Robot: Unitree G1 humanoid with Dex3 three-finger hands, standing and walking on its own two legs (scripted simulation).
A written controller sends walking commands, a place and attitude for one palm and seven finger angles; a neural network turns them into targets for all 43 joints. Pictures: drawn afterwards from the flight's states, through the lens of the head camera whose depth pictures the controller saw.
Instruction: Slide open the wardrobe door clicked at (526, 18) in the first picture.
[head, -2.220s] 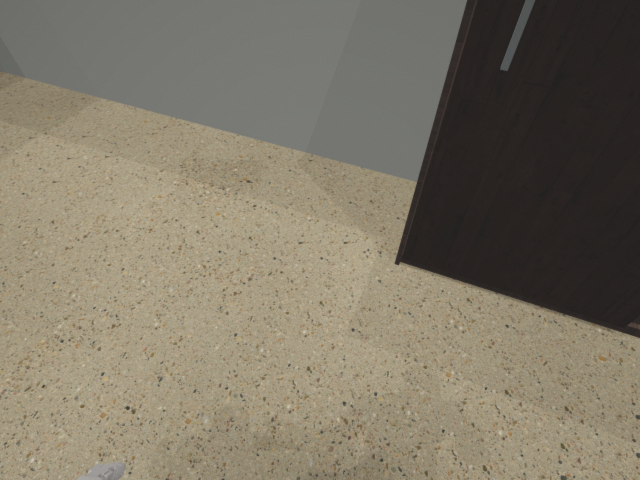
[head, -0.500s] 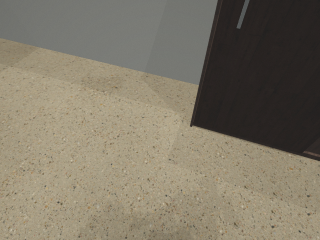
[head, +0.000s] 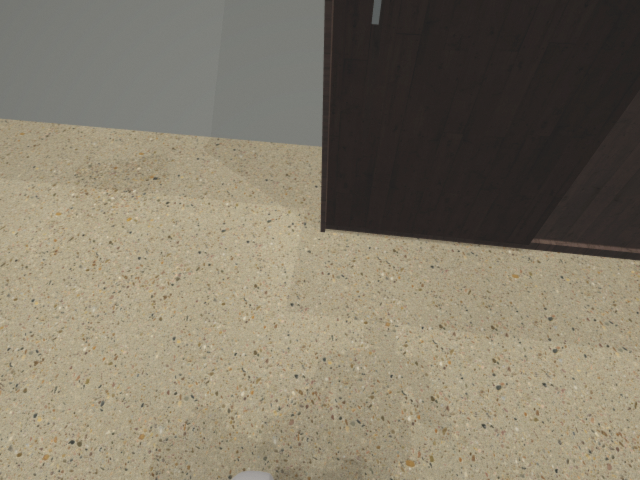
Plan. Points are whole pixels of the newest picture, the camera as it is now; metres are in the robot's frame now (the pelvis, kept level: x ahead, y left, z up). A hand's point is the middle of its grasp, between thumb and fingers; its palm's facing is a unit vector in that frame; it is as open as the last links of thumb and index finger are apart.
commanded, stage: walk to a spot facing it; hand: left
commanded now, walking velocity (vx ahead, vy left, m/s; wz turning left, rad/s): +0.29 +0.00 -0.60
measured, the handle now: out of the picture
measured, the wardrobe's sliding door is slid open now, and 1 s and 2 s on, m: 0.00 0.00 0.00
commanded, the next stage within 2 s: turn to face it in 0.86 s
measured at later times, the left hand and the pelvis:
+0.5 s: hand (240, 378) +0.28 +0.16 -0.17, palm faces -0.34 -0.93 -0.16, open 7.4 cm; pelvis +0.11 +0.02 -0.01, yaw -19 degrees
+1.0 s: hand (300, 304) +0.43 +0.09 -0.18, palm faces -0.46 -0.87 -0.19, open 7.3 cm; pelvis +0.29 -0.06 -0.01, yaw -33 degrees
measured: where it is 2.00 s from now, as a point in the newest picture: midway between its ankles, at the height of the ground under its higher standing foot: (360, 437)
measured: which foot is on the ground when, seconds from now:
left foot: up 0.00-0.10, down 0.12-0.60, up 0.62-1.00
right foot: down 0.00-0.12, up 0.14-0.58, down 0.60-1.00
